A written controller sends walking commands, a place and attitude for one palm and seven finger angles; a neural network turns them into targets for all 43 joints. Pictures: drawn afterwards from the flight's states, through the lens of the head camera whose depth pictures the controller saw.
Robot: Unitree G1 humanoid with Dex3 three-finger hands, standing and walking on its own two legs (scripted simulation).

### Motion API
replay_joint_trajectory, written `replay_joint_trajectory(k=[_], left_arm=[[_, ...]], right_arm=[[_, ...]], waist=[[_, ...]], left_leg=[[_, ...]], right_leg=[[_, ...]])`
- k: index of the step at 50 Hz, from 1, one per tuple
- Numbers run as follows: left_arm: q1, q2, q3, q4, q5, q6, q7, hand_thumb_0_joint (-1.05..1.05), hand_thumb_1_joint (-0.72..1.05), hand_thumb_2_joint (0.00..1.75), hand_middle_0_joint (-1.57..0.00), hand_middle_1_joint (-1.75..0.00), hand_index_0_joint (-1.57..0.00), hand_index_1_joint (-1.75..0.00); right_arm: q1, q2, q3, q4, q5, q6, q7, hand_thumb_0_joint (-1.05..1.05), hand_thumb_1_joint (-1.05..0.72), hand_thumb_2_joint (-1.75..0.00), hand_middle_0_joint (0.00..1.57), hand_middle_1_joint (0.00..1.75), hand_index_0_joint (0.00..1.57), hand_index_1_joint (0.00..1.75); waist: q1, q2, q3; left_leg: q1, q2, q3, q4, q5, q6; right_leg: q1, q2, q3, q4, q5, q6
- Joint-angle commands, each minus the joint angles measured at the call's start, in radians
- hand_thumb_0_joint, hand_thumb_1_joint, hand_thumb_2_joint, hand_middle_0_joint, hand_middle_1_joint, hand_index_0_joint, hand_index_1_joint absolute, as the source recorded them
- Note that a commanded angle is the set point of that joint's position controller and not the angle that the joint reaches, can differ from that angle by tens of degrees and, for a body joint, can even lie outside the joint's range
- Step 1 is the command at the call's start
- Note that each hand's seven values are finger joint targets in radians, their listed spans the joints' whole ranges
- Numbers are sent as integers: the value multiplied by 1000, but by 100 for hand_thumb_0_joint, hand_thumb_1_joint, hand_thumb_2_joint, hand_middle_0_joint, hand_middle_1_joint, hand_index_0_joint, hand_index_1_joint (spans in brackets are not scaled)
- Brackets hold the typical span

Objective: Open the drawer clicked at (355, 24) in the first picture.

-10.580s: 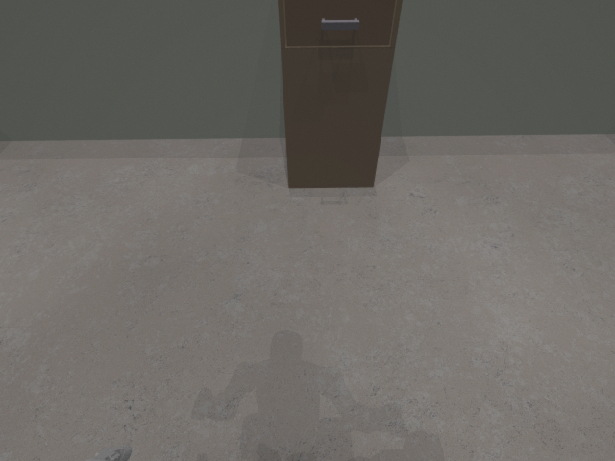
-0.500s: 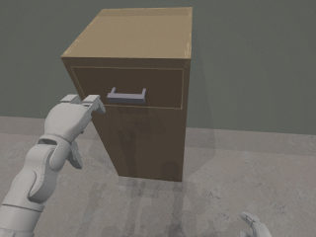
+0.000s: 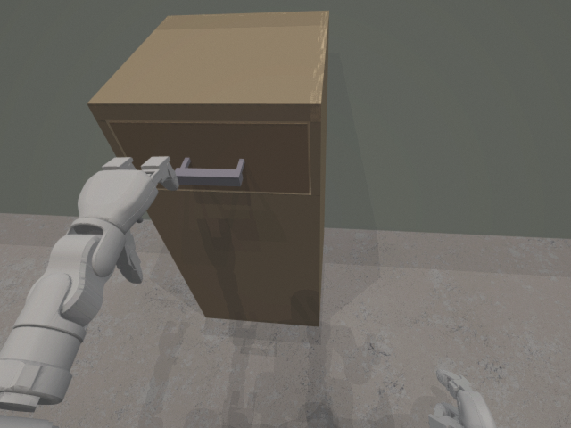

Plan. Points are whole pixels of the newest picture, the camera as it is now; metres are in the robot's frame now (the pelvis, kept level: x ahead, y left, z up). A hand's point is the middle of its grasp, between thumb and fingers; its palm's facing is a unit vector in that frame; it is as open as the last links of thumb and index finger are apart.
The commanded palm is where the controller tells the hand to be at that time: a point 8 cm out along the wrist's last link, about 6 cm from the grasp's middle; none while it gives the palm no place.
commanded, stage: move the hooked fingers above the handle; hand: left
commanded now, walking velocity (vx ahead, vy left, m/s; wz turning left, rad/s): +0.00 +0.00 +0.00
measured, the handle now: (211, 169) +0.57 +0.23 +0.02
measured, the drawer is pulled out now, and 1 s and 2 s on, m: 0.00 0.00 0.00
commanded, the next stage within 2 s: none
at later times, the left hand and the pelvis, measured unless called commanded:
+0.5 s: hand (159, 192) +0.42 +0.26 +0.10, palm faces +0.01 -0.03 -1.00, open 13.8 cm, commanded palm +0.40 +0.26 +0.16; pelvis +0.02 +0.01 -0.01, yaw -1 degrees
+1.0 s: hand (176, 182) +0.47 +0.25 +0.08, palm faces -0.06 +0.00 -1.00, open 13.8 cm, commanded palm +0.46 +0.25 +0.14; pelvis +0.03 +0.03 -0.01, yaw -1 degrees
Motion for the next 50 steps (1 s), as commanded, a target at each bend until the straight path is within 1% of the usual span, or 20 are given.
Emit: replay_joint_trajectory(k=[1, 3, 7, 10, 12, 15, 17, 18, 19, 21, 22, 26, 31, 33, 36, 38, 39, 44, 46, 50], left_arm=[[-364, 242, 133, -70, 2, 19, 41, 0, -50, 30, -30, -120, -30, -120], [-392, 225, 101, -81, 1, 18, 28, 0, -50, 30, -30, -120, -30, -120], [-437, 253, 113, -86, -3, -15, 12, 0, -50, 30, -30, -120, -30, -120], [-437, 313, 181, -103, -4, -56, 28, 0, -50, 30, -30, -120, -30, -120], [-449, 335, 211, -67, -4, -67, 49, 0, -50, 30, -30, -120, -30, -120], [-483, 292, 183, -32, 4, -69, 85, 0, -50, 30, -30, -120, -30, -120], [-521, 305, 185, -32, 20, -61, 108, 0, -50, 30, -30, -120, -30, -120], [-505, 273, 161, -43, 24, -52, 116, 0, -50, 30, -30, -120, -30, -120], [-496, 277, 167, -40, 30, -42, 123, 0, -50, 30, -30, -120, -30, -120], [-517, 222, 111, 15, 33, -12, 120, 0, -50, 30, -30, -120, -30, -120], [-516, 229, 112, 50, 33, 0, 116, 0, -50, 30, -30, -120, -30, -120], [-562, 209, 72, 69, 39, 26, 88, 0, -50, 30, -30, -120, -30, -120], [-629, 234, 91, 69, 49, -2, 84, 0, -50, 30, -30, -120, -30, -120], [-633, 214, 84, 70, 52, -14, 95, 0, -50, 30, -30, -120, -30, -120], [-690, 242, 110, 122, 67, -18, 119, 0, -50, 30, -30, -120, -30, -120], [-702, 205, 81, 112, 76, -12, 140, 0, -50, 30, -30, -120, -30, -120], [-720, 196, 74, 133, 82, -5, 147, 0, -50, 30, -30, -120, -30, -120], [-781, 173, 33, 275, 96, 31, 144, 0, -50, 30, -30, -120, -30, -120], [-837, 140, -5, 289, 97, 25, 132, 0, -50, 30, -30, -120, -30, -120], [-918, 160, 1, 312, 102, -15, 130, 0, -50, 30, -30, -120, -30, -120]], right_arm=[[-78, -112, -42, -132, 6, -26, -3, 0, -90, -90, 20, 30, 20, 30], [-69, -112, -46, -140, 6, -23, -2, 0, -90, -90, 20, 30, 20, 30], [-39, -119, -55, -143, 2, -20, -7, 0, -90, -90, 20, 30, 20, 30], [-17, -120, -66, -138, -1, -17, -13, 0, -90, -90, 20, 30, 20, 30], [-7, -118, -66, -130, 0, -13, -15, 0, -90, -90, 20, 30, 20, 30], [12, -114, -73, -119, 6, -11, -11, 0, -90, -90, 20, 30, 20, 30], [26, -118, -78, -116, 6, -10, -4, 0, -90, -90, 20, 30, 20, 30], [26, -112, -81, -122, 4, -10, 2, 0, -90, -90, 20, 30, 20, 30], [30, -114, -84, -120, 4, -7, 4, 0, -90, -90, 20, 30, 20, 30], [39, -118, -84, -119, 7, -1, 8, 0, -90, -90, 20, 30, 20, 30], [49, -122, -83, -116, 11, 1, 8, 0, -90, -90, 20, 30, 20, 30], [53, -130, -83, -125, 13, 14, 7, 0, -90, -90, 20, 30, 20, 30], [76, -127, -84, -123, 6, 21, 4, 0, -90, -90, 20, 30, 20, 30], [87, -116, -85, -122, 6, 20, 8, 0, -90, -90, 20, 30, 20, 30], [108, -121, -85, -106, 3, 23, 12, 0, -90, -90, 20, 30, 20, 30], [112, -112, -89, -107, 1, 20, 21, 0, -90, -90, 20, 30, 20, 30], [119, -115, -92, -98, 0, 21, 24, 0, -90, -90, 20, 30, 20, 30], [147, -127, -92, -85, 3, 33, 23, 0, -90, -90, 20, 30, 20, 30], [160, -128, -96, -85, 2, 32, 22, 0, -90, -90, 20, 30, 20, 30], [191, -128, -101, -74, -2, 33, 13, 0, -90, -90, 20, 30, 20, 30]], waist=[[-17, -75, -232], [-20, -78, -261], [-26, -101, -318], [-15, -70, -366], [-16, -90, -347], [-25, -42, -331], [-25, -16, -359], [-19, -2, -387], [-21, -16, -408], [-42, -45, -394], [-45, -71, -366], [-57, -100, -388], [-58, -73, -406], [-53, -40, -412], [-57, -44, -406], [-52, 18, -438], [-61, 4, -441], [-87, -70, -415], [-103, -49, -427], [-117, -40, -463]], left_leg=[[-45, -22, 37, -29, 185, 18], [-40, -21, 38, -20, 187, 24], [-50, -24, 33, 9, 214, 33], [-43, -25, 33, 27, 257, 34], [-78, -25, 31, 35, 257, 34], [-60, -20, 32, 43, 279, 29], [-49, -17, 29, 49, 313, 24], [-29, -16, 30, 55, 336, 23], [-19, -14, 30, 63, 359, 23], [-26, -10, 28, 68, 356, 22], [-37, -5, 24, 65, 342, 23], [-24, -2, 19, 71, 365, 26], [7, 5, 7, 92, 433, 22], [23, 9, 1, 101, 472, 18], [11, 15, -10, 106, 501, 2], [53, 21, -15, 118, 564, -9], [60, 26, -17, 124, 579, -13], [-6, 21, -2, 121, 461, 1], [2, 20, -10, 125, 454, 0], [17, 19, -13, 141, 420, 7]], right_leg=[[140, -30, 52, -50, 149, 12], [143, -35, 55, -39, 163, 15], [164, -39, 66, -9, 234, 19], [176, -37, 68, 19, 295, 17], [169, -36, 67, 29, 302, 18], [99, -22, 49, 38, 274, 8], [89, -18, 42, 49, 277, 3], [92, -16, 42, 58, 289, 1], [91, -14, 39, 64, 306, 1], [69, -10, 33, 66, 296, 1], [51, -9, 28, 64, 280, 2], [48, -6, 26, 70, 289, 2], [23, -2, 26, 83, 299, -2], [2, 0, 24, 93, 300, -3], [-27, 5, 13, 103, 277, -8], [-53, 6, 12, 113, 277, -10], [-70, 8, 10, 114, 276, -9], [-78, 9, 9, 109, 249, -8], [-96, 9, 8, 109, 229, -9], [-118, 10, 18, 115, 217, -7]])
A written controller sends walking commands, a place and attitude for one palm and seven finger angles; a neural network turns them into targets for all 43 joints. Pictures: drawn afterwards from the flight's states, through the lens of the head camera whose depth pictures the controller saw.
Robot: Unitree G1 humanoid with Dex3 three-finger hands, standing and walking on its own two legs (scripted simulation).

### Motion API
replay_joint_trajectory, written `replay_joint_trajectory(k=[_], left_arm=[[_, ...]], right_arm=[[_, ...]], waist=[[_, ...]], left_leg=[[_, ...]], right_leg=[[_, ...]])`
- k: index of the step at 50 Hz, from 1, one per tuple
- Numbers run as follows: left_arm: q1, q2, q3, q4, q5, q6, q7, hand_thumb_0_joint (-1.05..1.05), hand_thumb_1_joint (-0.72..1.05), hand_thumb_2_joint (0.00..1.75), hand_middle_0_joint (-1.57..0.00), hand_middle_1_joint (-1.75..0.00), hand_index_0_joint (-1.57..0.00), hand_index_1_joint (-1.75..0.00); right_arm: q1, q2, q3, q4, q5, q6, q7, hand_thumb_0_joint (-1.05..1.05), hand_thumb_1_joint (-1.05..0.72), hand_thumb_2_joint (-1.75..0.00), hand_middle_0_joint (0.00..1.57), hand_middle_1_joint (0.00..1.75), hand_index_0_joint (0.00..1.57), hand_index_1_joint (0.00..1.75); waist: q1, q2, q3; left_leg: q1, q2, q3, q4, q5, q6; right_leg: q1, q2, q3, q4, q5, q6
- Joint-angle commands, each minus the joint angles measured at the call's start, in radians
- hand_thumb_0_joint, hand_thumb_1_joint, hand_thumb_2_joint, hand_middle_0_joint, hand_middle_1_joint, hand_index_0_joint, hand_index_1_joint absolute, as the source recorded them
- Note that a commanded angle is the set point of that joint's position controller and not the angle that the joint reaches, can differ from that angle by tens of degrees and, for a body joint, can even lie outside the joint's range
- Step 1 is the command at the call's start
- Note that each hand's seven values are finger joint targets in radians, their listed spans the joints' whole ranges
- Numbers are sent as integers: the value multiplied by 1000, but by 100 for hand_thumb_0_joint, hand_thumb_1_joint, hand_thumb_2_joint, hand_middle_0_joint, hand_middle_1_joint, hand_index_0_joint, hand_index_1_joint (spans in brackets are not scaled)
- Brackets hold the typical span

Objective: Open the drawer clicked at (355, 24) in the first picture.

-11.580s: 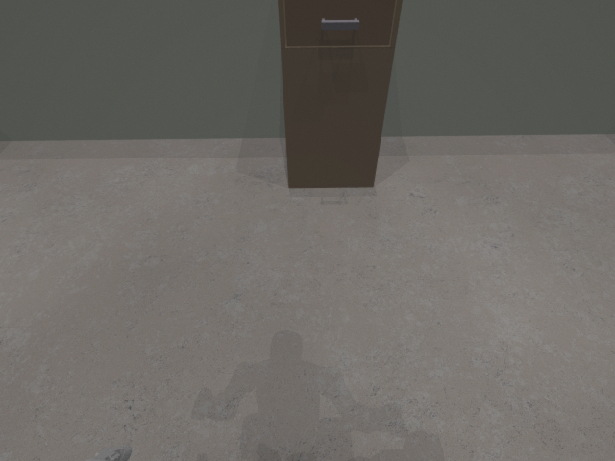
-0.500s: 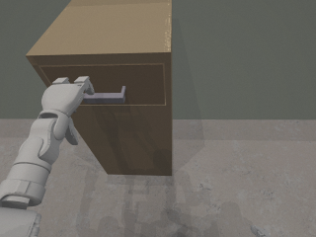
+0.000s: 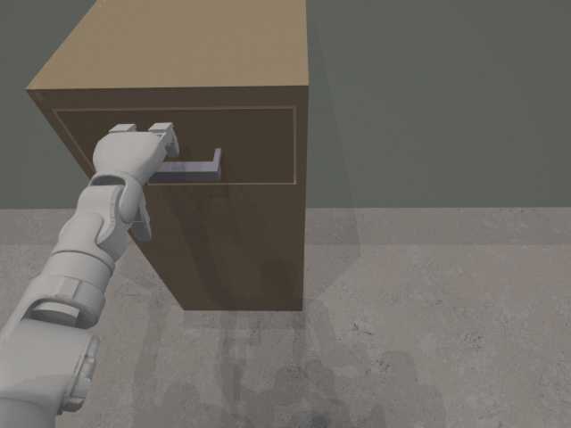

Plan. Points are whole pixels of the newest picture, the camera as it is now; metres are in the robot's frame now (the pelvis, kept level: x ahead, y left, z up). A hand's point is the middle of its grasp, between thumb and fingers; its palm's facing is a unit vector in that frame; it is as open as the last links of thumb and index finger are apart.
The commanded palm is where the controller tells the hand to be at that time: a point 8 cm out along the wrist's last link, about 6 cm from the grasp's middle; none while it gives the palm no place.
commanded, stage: move the hooked fingers above the handle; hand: left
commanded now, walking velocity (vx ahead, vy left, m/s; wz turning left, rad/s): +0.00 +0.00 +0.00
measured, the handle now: (183, 162) +0.53 +0.21 +0.04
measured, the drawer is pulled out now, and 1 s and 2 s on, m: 0.00 0.00 0.00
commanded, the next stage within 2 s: none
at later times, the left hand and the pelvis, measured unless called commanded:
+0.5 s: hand (163, 174) +0.46 +0.22 +0.08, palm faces -0.08 -0.02 -1.00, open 13.8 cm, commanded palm +0.45 +0.22 +0.15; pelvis +0.00 -0.01 +0.00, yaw -2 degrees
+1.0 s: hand (178, 174) +0.46 +0.19 +0.08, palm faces -0.05 -0.02 -1.00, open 13.8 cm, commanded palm +0.46 +0.22 +0.15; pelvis +0.00 -0.01 +0.00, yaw +0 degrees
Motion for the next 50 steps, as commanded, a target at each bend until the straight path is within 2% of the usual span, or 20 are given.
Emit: replay_joint_trajectory(k=[1, 5, 6, 9, 12, 14, 16, 17, 20, 21, 24, 26, 28, 31, 33, 37, 41, 44, 47, 50], left_arm=[[-555, 193, 61, -178, -3, -57, 45, 0, -50, 30, -30, -120, -30, -120], [-566, 286, 143, -80, 8, -78, 88, 0, -50, 30, -30, -120, -30, -120], [-569, 345, 194, -53, 17, -77, 103, 0, -50, 30, -30, -120, -30, -120], [-594, 323, 164, -2, 39, -51, 137, 0, -50, 30, -30, -120, -30, -120], [-552, 408, 218, 59, 52, -23, 142, 0, -50, 30, -30, -120, -30, -120], [-534, 349, 173, 62, 45, -18, 124, 0, -50, 30, -30, -120, -30, -120], [-506, 344, 173, 34, 33, -33, 97, 0, -50, 30, -30, -120, -30, -120], [-516, 328, 155, -10, 25, -46, 85, 0, -50, 30, -30, -120, -30, -120], [-506, 293, 133, -84, 7, -90, 62, 0, -50, 30, -30, -120, -30, -120], [-495, 297, 146, -108, -2, -107, 60, 0, -50, 30, -30, -120, -30, -120], [-514, 291, 147, -157, -5, -134, 83, 0, -50, 30, -30, -120, -30, -120], [-525, 347, 194, -115, 4, -126, 116, 0, -50, 30, -30, -120, -30, -120], [-517, 378, 225, -86, 18, -102, 152, 0, -50, 30, -30, -120, -30, -120], [-542, 405, 234, -44, 39, -51, 179, 0, -50, 30, -30, -120, -30, -120], [-524, 362, 194, -36, 45, -21, 174, 0, -50, 30, -30, -120, -30, -120], [-479, 229, 79, 29, 15, 11, 92, 0, -50, 30, -30, -120, -30, -120], [-550, 180, 20, -31, -6, -39, 21, 0, -50, 30, -30, -120, -30, -120], [-634, 206, 36, -114, -1, -106, 29, 0, -50, 30, -30, -120, -30, -120], [-668, 315, 143, -152, 11, -149, 90, 0, -50, 30, -30, -120, -30, -120], [-633, 406, 238, -67, 35, -111, 170, 0, -50, 30, -30, -120, -30, -120]], right_arm=[[68, -141, -54, -87, -8, -26, -16, 0, -90, -90, 20, 30, 20, 30], [96, -144, -49, -70, -11, -30, -20, 0, -90, -90, 20, 30, 20, 30], [101, -150, -48, -70, -12, -30, -23, 0, -90, -90, 20, 30, 20, 30], [116, -147, -48, -69, -11, -34, -17, 0, -90, -90, 20, 30, 20, 30], [131, -158, -48, -73, -13, -33, -19, 0, -90, -90, 20, 30, 20, 30], [141, -156, -53, -79, -12, -31, -18, 0, -90, -90, 20, 30, 20, 30], [147, -163, -60, -82, -11, -28, -19, 0, -90, -90, 20, 30, 20, 30], [147, -163, -64, -85, -11, -27, -20, 0, -90, -90, 20, 30, 20, 30], [142, -161, -70, -81, -9, -26, -22, 0, -90, -90, 20, 30, 20, 30], [141, -159, -72, -81, -9, -25, -23, 0, -90, -90, 20, 30, 20, 30], [134, -152, -73, -71, -8, -24, -23, 0, -90, -90, 20, 30, 20, 30], [127, -158, -67, -57, -8, -25, -23, 0, -90, -90, 20, 30, 20, 30], [121, -151, -62, -58, -7, -28, -17, 0, -90, -90, 20, 30, 20, 30], [104, -154, -55, -58, -8, -31, -16, 0, -90, -90, 20, 30, 20, 30], [100, -150, -57, -67, -7, -34, -12, 0, -90, -90, 20, 30, 20, 30], [95, -158, -59, -82, 3, -29, -16, 0, -90, -90, 20, 30, 20, 30], [89, -159, -55, -90, 6, -30, -34, 0, -90, -90, 20, 30, 20, 30], [90, -148, -54, -86, 0, -37, -39, 0, -90, -90, 20, 30, 20, 30], [106, -142, -54, -75, -10, -45, -36, 0, -90, -90, 20, 30, 20, 30], [105, -138, -45, -67, -14, -45, -30, 0, -90, -90, 20, 30, 20, 30]], waist=[[-58, -26, -375], [-48, -26, -353], [-44, -49, -354], [-49, 9, -361], [-36, -19, -424], [-42, -23, -445], [-44, -37, -484], [-47, -9, -497], [-56, -11, -447], [-59, -40, -440], [-57, 11, -404], [-55, 7, -346], [-33, 29, -359], [-34, 14, -382], [-32, 25, -420], [-68, -70, -374], [-104, -120, -317], [-100, -26, -324], [-69, 63, -398], [-45, 46, -401]], left_leg=[[220, 33, -42, -10, 514, -26], [140, 26, -32, -7, 453, -20], [99, 24, -29, -6, 438, -17], [81, 25, -16, -2, 433, -21], [43, 24, 1, 1, 436, -15], [53, 28, 8, 1, 460, -12], [79, 33, 9, 8, 511, -9], [108, 35, 11, 8, 527, -7], [129, 37, 4, -2, 518, -1], [127, 37, 1, 0, 525, 2], [151, 35, -7, -7, 512, -3], [114, 33, -8, -14, 469, -6], [96, 28, -7, -24, 453, -12], [74, 26, 5, -24, 439, -13], [103, 28, 9, -22, 467, -16], [119, 32, 17, -24, 433, -5], [125, 25, 4, -27, 364, 7], [154, 20, -11, -16, 359, 2], [177, 20, -23, 6, 429, -11], [101, 17, -18, 12, 441, -19]], right_leg=[[89, 28, -7, -17, 301, -41], [91, 29, -2, -3, 298, -44], [111, 29, 2, 1, 301, -44], [85, 30, -1, 12, 301, -44], [167, 26, 12, 16, 355, -37], [184, 24, 12, 13, 390, -34], [210, 26, 16, 10, 427, -30], [203, 24, 22, 4, 438, -27], [182, 27, 24, -16, 422, -26], [193, 28, 25, -22, 428, -26], [143, 31, 17, -22, 385, -30], [123, 32, 12, -24, 346, -36], [137, 32, 7, -11, 331, -41], [162, 29, 9, -7, 340, -40], [173, 27, 6, -2, 366, -37], [163, 23, 9, -34, 367, -23], [133, 17, 17, -59, 325, -18], [83, 18, 21, -45, 286, -26], [76, 23, 18, -9, 297, -38], [97, 28, 6, 19, 316, -41]])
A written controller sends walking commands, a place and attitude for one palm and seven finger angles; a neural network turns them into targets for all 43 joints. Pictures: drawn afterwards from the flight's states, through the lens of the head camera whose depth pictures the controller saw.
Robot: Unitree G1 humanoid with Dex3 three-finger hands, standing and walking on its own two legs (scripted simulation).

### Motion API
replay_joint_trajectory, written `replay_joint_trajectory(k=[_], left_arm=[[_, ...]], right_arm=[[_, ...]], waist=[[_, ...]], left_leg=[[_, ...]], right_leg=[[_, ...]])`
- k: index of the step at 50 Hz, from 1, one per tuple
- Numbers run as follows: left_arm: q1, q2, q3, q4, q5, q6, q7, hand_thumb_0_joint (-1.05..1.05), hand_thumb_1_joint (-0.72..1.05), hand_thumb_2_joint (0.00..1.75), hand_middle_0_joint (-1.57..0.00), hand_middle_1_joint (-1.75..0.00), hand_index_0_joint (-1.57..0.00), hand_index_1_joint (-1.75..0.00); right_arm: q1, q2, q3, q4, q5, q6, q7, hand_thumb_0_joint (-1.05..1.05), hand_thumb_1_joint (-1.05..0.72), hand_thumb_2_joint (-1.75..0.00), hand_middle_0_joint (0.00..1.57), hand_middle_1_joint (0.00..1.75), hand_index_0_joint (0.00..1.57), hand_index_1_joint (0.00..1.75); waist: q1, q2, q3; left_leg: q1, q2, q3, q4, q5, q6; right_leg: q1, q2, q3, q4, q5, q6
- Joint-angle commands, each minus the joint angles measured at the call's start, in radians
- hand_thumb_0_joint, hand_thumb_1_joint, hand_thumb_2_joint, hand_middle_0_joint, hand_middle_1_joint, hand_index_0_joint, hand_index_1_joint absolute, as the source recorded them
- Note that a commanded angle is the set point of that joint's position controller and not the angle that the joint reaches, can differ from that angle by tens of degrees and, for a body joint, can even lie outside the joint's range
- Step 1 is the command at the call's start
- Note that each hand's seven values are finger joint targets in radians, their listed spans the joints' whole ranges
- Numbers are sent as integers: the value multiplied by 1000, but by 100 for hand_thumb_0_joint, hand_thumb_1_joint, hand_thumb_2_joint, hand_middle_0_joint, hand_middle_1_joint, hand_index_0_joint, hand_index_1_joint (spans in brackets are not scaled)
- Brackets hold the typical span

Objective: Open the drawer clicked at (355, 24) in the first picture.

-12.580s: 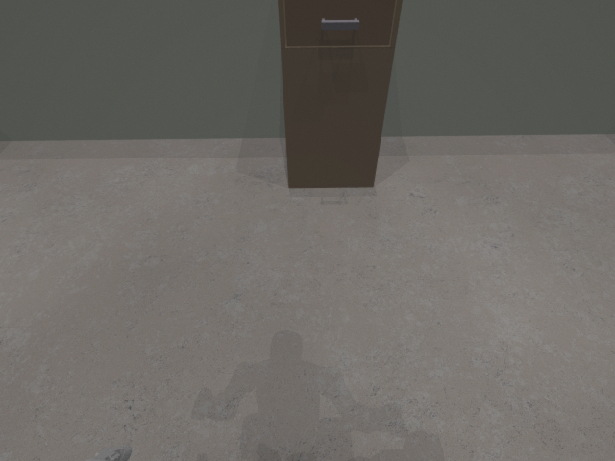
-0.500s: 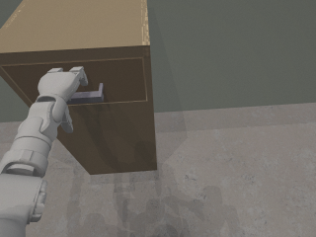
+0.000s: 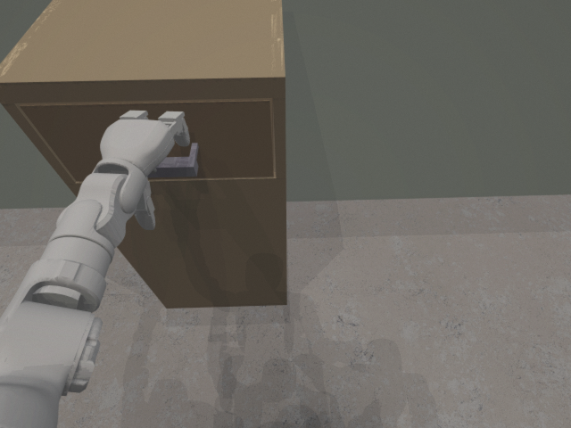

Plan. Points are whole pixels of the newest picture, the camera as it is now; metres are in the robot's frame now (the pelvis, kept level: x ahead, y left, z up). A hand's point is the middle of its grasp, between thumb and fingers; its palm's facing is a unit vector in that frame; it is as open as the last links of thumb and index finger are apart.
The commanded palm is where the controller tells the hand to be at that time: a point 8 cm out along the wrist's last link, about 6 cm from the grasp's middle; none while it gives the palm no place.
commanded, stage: move the hooked fingers above the handle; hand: left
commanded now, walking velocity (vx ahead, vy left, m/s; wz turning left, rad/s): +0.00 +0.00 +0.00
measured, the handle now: (158, 158) +0.54 +0.23 +0.04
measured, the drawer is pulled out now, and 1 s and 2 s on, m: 0.00 0.00 0.00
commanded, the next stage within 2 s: none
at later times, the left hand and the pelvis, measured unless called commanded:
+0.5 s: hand (135, 170) +0.45 +0.22 +0.10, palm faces +0.04 -0.04 -1.00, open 13.8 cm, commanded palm +0.45 +0.25 +0.16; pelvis +0.00 +0.01 +0.00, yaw -1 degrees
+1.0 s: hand (138, 144) +0.49 +0.22 +0.11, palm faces +0.14 -0.01 -0.99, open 13.8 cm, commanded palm +0.45 +0.25 +0.16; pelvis +0.00 +0.01 +0.00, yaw -2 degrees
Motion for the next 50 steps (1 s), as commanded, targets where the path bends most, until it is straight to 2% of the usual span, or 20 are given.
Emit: replay_joint_trajectory(k=[1, 4, 8, 11, 13, 15, 17, 20, 24, 27, 30, 31, 34, 36, 38, 40, 41, 43, 47, 50], left_arm=[[-545, 444, 256, -147, 11, 45, 155, 0, -50, 30, -30, -120, -30, -120], [-478, 434, 235, -62, 32, 136, 178, 0, -50, 30, -30, -120, -30, -120], [-361, 331, 142, 18, 8, 201, 78, 0, -50, 30, -30, -120, -30, -120], [-294, 322, 136, -41, -23, 164, -12, 0, -50, 30, -30, -120, -30, -120], [-328, 246, 74, -151, -43, 103, -50, 0, -50, 30, -30, -120, -30, -120], [-364, 265, 94, -284, -45, 22, -55, 0, -50, 30, -30, -120, -30, -120], [-431, 271, 104, -376, -49, -42, -28, 0, -50, 30, -30, -120, -30, -120], [-459, 381, 220, -343, -34, -68, 60, 0, -50, 30, -30, -120, -30, -120], [-489, 387, 231, -211, -3, 25, 181, 0, -50, 30, -30, -120, -30, -120], [-483, 396, 201, -64, 23, 133, 189, 0, -50, 30, -30, -120, -30, -120], [-485, 278, 77, 18, 13, 199, 108, 0, -50, 30, -30, -120, -30, -120], [-482, 202, 15, 17, -6, 197, 64, 0, -50, 30, -30, -120, -30, -120], [-511, 115, -65, -66, -49, 138, -47, 0, -50, 30, -30, -120, -30, -120], [-557, 106, -70, -167, -65, 56, -88, 0, -50, 30, -30, -120, -30, -120], [-569, 170, -6, -224, -63, -16, -75, 0, -50, 30, -30, -120, -30, -120], [-587, 288, 104, -257, -43, -66, -19, 0, -50, 30, -30, -120, -30, -120], [-594, 382, 189, -259, -37, -75, 24, 0, -50, 30, -30, -120, -30, -120], [-543, 462, 292, -205, -9, -49, 120, 0, -50, 30, -30, -120, -30, -120], [-458, 466, 278, -121, 35, 111, 254, 0, -50, 30, -30, -120, -30, -120], [-361, 413, 228, 1, 36, 234, 215, 0, -50, 30, -30, -120, -30, -120]], right_arm=[[83, -133, -38, -58, -11, -18, -2, 0, -90, -90, 20, 30, 20, 30], [64, -133, -34, -61, -7, -12, 7, 0, -90, -90, 20, 30, 20, 30], [84, -157, -45, -74, 4, 1, 12, 0, -90, -90, 20, 30, 20, 30], [79, -170, -46, -93, 9, 20, 1, 0, -90, -90, 20, 30, 20, 30], [69, -160, -53, -100, 11, 18, -5, 0, -90, -90, 20, 30, 20, 30], [67, -152, -61, -98, 6, 15, -10, 0, -90, -90, 20, 30, 20, 30], [71, -139, -64, -90, 1, 9, -11, 0, -90, -90, 20, 30, 20, 30], [78, -136, -64, -60, -2, 1, -7, 0, -90, -90, 20, 30, 20, 30], [63, -134, -51, -40, -3, -15, 9, 0, -90, -90, 20, 30, 20, 30], [62, -149, -44, -32, -2, -18, 13, 0, -90, -90, 20, 30, 20, 30], [77, -158, -46, -42, 7, -15, 11, 0, -90, -90, 20, 30, 20, 30], [83, -159, -51, -49, 10, -12, 9, 0, -90, -90, 20, 30, 20, 30], [82, -165, -55, -58, 7, -10, -6, 0, -90, -90, 20, 30, 20, 30], [77, -156, -54, -65, 1, -15, -18, 0, -90, -90, 20, 30, 20, 30], [85, -147, -55, -62, -4, -19, -24, 0, -90, -90, 20, 30, 20, 30], [99, -140, -51, -57, -4, -19, -23, 0, -90, -90, 20, 30, 20, 30], [102, -147, -48, -50, -10, -18, -22, 0, -90, -90, 20, 30, 20, 30], [94, -129, -40, -54, -12, -21, -11, 0, -90, -90, 20, 30, 20, 30], [38, -129, -24, -60, -15, -18, 8, 0, -90, -90, 20, 30, 20, 30], [48, -142, -34, -49, -9, -6, 19, 0, -90, -90, 20, 30, 20, 30]], waist=[[13, 35, -412], [32, 27, -421], [19, -54, -450], [15, -125, -428], [-6, -105, -372], [-2, -25, -374], [-10, 39, -376], [9, 87, -358], [8, 82, -323], [3, 26, -350], [-27, -12, -378], [-51, -34, -400], [-82, -73, -366], [-90, -60, -337], [-64, 5, -336], [-30, 67, -352], [-7, 70, -361], [33, 92, -374], [68, 68, -429], [65, 2, -482]], left_leg=[[128, -3, -6, -24, 460, -3], [93, 1, 19, -34, 474, -9], [116, 13, 40, -45, 505, 4], [117, 11, 37, -58, 522, 18], [147, 8, 29, -63, 490, 25], [209, 11, 14, -58, 523, 25], [257, 13, -1, -48, 549, 20], [249, 17, -21, -38, 540, -3], [164, 9, -14, -49, 433, -16], [126, 9, 2, -60, 382, -13], [158, 14, 12, -60, 382, -5], [191, 16, 10, -50, 415, 0], [240, 18, -8, -43, 410, 13], [264, 17, -22, -39, 410, 17], [274, 12, -30, -32, 409, 14], [257, 10, -42, -23, 446, -2], [228, 11, -46, -22, 468, -11], [162, 7, -43, -21, 488, -23], [68, 1, 10, -29, 494, -30], [82, 14, 39, -47, 508, -24]], right_leg=[[193, 10, 16, -5, 346, -22], [239, 7, 11, 1, 394, -18], [304, 2, 19, -26, 471, -3], [354, -3, 29, -47, 528, 3], [305, -2, 31, -66, 494, 6], [259, 3, 35, -69, 449, -1], [207, 8, 34, -66, 405, -8], [141, 16, 17, -38, 329, -21], [114, 19, -1, -25, 261, -27], [149, 12, 1, -31, 252, -20], [160, 6, 3, -47, 281, -11], [170, 5, 8, -55, 312, -7], [135, 3, 11, -77, 307, 2], [101, 3, 14, -81, 280, 0], [77, 7, 18, -68, 258, -10], [67, 12, 14, -38, 254, -22], [81, 14, 10, -24, 259, -28], [108, 19, -1, 7, 269, -34], [225, 10, 1, 24, 358, -29], [296, 6, 8, 3, 424, -14]])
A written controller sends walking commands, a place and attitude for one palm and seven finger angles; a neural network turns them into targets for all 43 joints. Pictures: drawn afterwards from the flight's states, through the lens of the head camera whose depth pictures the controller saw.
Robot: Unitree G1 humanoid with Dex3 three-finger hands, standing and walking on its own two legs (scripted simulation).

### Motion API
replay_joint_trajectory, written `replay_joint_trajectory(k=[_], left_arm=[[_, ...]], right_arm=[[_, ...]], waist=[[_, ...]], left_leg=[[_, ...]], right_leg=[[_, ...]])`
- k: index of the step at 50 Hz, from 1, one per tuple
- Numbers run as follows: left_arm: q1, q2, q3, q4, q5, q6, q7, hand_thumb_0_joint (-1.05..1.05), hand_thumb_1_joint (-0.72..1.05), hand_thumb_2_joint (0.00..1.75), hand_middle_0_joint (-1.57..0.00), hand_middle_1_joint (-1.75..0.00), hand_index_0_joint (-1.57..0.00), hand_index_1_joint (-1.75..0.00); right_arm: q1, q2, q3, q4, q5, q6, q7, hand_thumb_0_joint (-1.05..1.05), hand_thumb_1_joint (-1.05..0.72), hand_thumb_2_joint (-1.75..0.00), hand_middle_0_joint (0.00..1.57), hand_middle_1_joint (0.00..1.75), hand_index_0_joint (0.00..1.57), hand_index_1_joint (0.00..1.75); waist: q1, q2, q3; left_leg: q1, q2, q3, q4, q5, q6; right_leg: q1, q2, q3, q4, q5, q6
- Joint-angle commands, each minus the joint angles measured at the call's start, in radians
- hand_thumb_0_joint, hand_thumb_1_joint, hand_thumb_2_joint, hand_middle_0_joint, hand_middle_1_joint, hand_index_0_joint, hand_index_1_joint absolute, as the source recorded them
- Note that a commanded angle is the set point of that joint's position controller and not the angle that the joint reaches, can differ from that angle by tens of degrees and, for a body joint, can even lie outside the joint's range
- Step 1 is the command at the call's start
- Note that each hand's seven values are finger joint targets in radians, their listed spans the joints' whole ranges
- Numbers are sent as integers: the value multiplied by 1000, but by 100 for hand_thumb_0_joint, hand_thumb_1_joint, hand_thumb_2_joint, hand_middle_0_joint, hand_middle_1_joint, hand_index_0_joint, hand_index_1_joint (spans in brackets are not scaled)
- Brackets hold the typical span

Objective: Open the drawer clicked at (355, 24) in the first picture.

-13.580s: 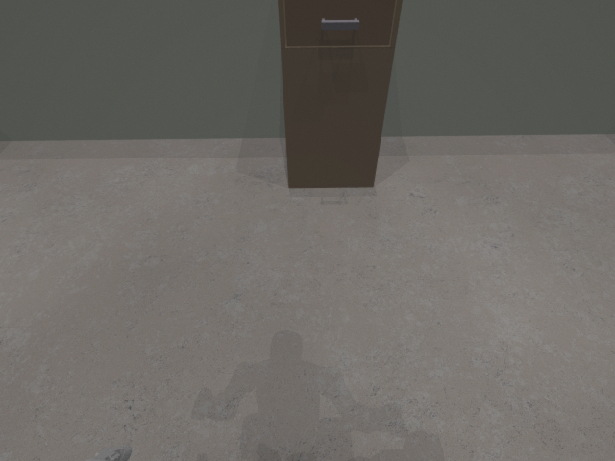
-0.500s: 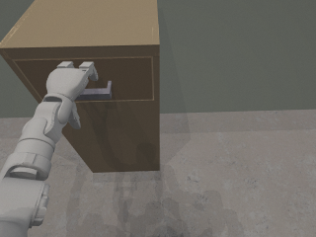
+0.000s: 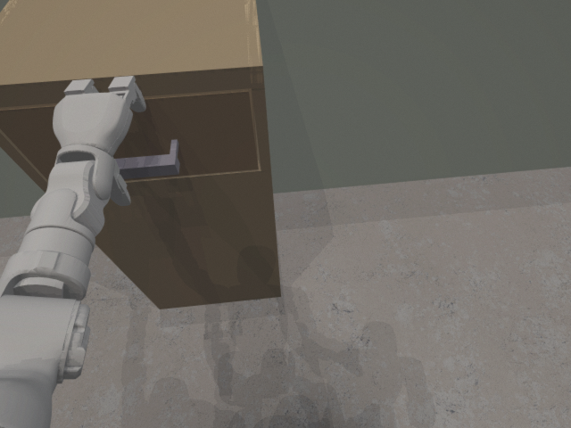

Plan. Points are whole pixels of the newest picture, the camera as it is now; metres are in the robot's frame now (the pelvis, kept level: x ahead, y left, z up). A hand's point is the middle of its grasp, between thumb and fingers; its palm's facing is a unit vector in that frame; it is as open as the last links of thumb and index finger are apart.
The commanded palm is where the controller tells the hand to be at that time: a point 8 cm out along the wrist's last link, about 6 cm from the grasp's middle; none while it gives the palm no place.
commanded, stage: move the hooked fingers above the handle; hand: left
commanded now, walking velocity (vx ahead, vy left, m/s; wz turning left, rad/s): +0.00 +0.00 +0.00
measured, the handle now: (138, 157) +0.53 +0.24 +0.04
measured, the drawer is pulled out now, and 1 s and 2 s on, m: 0.00 0.00 0.00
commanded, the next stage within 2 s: lift the fingers back up to retry in 1.78 s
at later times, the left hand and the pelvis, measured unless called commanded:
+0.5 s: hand (91, 150) +0.48 +0.27 +0.11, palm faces +0.10 +0.04 -0.99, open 13.8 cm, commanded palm +0.45 +0.26 +0.16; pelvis +0.00 +0.00 +0.00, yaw +1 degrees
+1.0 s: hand (122, 150) +0.48 +0.23 +0.11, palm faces +0.08 +0.02 -1.00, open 13.7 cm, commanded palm +0.45 +0.26 +0.16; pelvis +0.00 +0.00 +0.00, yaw -1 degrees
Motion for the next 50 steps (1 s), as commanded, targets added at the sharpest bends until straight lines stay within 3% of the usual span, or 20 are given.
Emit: replay_joint_trajectory(k=[1, 4, 6, 10, 14, 16, 19, 22, 24, 26, 28, 31, 35, 37, 40, 41, 43, 45, 48, 50], left_arm=[[-289, 363, 113, 9, -22, 185, 2, 0, -50, 30, -30, -120, -30, -120], [-280, 273, 5, -21, -64, 195, -141, 0, -50, 30, -30, -120, -30, -120], [-321, 207, -62, -124, -93, 135, -220, 0, -50, 30, -30, -120, -30, -120], [-475, 136, -134, -389, -109, -75, -276, 0, -50, 30, -30, -120, -30, -120], [-549, 263, 7, -404, -91, -175, -161, 0, -50, 30, -30, -120, -30, -120], [-528, 394, 135, -326, -80, -148, -71, 0, -50, 30, -30, -120, -30, -120], [-494, 381, 123, -191, -50, -28, 41, 0, -50, 30, -30, -120, -30, -120], [-463, 397, 90, -24, -4, 121, 56, 0, -50, 30, -30, -120, -30, -120], [-463, 368, 47, 36, 1, 187, -2, 0, -50, 30, -30, -120, -30, -120], [-432, 238, -57, 86, -36, 206, -105, 0, -50, 30, -30, -120, -30, -120], [-421, 172, -115, 6, -76, 159, -211, 0, -50, 30, -30, -120, -30, -120], [-511, 39, -225, -243, -125, 2, -317, 0, -50, 30, -30, -120, -30, -120], [-551, 221, -35, -440, -128, -174, -257, 0, -50, 30, -30, -120, -30, -120], [-538, 334, 92, -400, -110, -197, -160, 0, -50, 30, -30, -120, -30, -120], [-431, 437, 224, -253, -74, -97, -1, 0, -50, 30, -30, -120, -30, -120], [-412, 469, 232, -224, -65, -48, 31, 0, -50, 30, -30, -120, -30, -120], [-377, 413, 165, -169, -37, 50, 73, 0, -50, 30, -30, -120, -30, -120], [-319, 379, 116, -52, -5, 157, 70, 0, -50, 30, -30, -120, -30, -120], [-332, 436, 138, -49, -27, 214, 23, 0, -50, 30, -30, -120, -30, -120], [-342, 415, 112, -55, -38, 209, -39, 0, -50, 30, -30, -120, -30, -120]], right_arm=[[41, -147, -47, -80, 9, -2, 9, 0, -90, -90, 20, 30, 20, 30], [47, -176, -56, -99, 32, 14, -8, 0, -90, -90, 20, 30, 20, 30], [38, -180, -59, -119, 38, 11, -26, 0, -90, -90, 20, 30, 20, 30], [46, -146, -64, -105, 16, -15, -48, 0, -90, -90, 20, 30, 20, 30], [79, -134, -68, -73, 12, -31, -41, 0, -90, -90, 20, 30, 20, 30], [79, -141, -59, -66, 9, -33, -32, 0, -90, -90, 20, 30, 20, 30], [35, -128, -38, -72, 13, -38, -16, 0, -90, -90, 20, 30, 20, 30], [27, -145, -31, -68, 10, -29, -9, 0, -90, -90, 20, 30, 20, 30], [44, -153, -35, -74, 14, -16, -9, 0, -90, -90, 20, 30, 20, 30], [70, -167, -45, -83, 24, -5, -13, 0, -90, -90, 20, 30, 20, 30], [74, -177, -56, -94, 28, -1, -25, 0, -90, -90, 20, 30, 20, 30], [64, -162, -60, -100, 15, -17, -43, 0, -90, -90, 20, 30, 20, 30], [111, -141, -72, -73, 3, -24, -47, 0, -90, -90, 20, 30, 20, 30], [113, -135, -67, -63, -1, -21, -34, 0, -90, -90, 20, 30, 20, 30], [73, -124, -46, -60, -4, -17, -11, 0, -90, -90, 20, 30, 20, 30], [52, -131, -37, -65, -1, -12, -9, 0, -90, -90, 20, 30, 20, 30], [14, -125, -31, -77, 0, -8, -2, 0, -90, -90, 20, 30, 20, 30], [6, -135, -28, -69, 6, -2, 7, 0, -90, -90, 20, 30, 20, 30], [-19, -143, -22, -89, 26, 17, -5, 0, -90, -90, 20, 30, 20, 30], [-10, -149, -30, -104, 33, 21, -26, 0, -90, -90, 20, 30, 20, 30]], waist=[[86, -85, -499], [28, -189, -405], [-8, -209, -358], [-33, -8, -303], [-11, 98, -321], [25, 86, -327], [43, 56, -316], [46, 0, -383], [36, -22, -445], [-9, -78, -461], [-35, -138, -439], [-73, -80, -395], [-15, 91, -427], [23, 98, -412], [78, 56, -354], [96, 22, -372], [106, 28, -398], [108, 2, -423], [116, -121, -468], [81, -172, -460]], left_leg=[[131, 11, -2, -80, 530, -28], [156, 16, 5, -102, 463, -1], [186, 13, -11, -111, 432, 14], [335, 4, -47, -86, 434, 15], [361, 9, -89, -54, 456, -23], [270, 0, -89, -54, 425, -32], [151, -6, -59, -66, 364, -36], [114, -4, -28, -63, 380, -31], [129, 0, -14, -66, 410, -26], [182, 9, -14, -59, 460, -15], [222, 16, -21, -58, 466, 2], [313, 10, -52, -46, 508, 15], [431, 17, -91, -14, 674, -25], [367, 17, -104, -9, 701, -47], [188, 3, -76, -31, 590, -53], [130, -5, -56, -41, 547, -49], [108, -3, -23, -58, 513, -47], [99, 6, -5, -74, 502, -46], [82, 6, 13, -110, 453, -27], [88, 3, 17, -124, 419, -12]], right_leg=[[418, 0, -27, -36, 458, -24], [399, -7, -26, -89, 457, -5], [381, -11, -19, -118, 444, -1], [209, -2, -10, -128, 314, -16], [100, 10, -32, -81, 220, -38], [126, 15, -41, -55, 201, -46], [165, 11, -49, -34, 207, -44], [247, 3, -38, -32, 273, -32], [304, -1, -31, -40, 341, -22], [318, -1, -31, -58, 402, -16], [315, -5, -24, -82, 428, -2], [230, -3, -19, -102, 397, -3], [130, 16, -27, -65, 348, -27], [129, 21, -41, -32, 333, -36], [199, 20, -53, -5, 336, -45], [267, 16, -46, -4, 359, -46], [308, 6, -44, -4, 385, -43], [340, 3, -41, -12, 397, -37], [471, -8, -13, -45, 438, -19], [500, -17, -12, -72, 451, -5]])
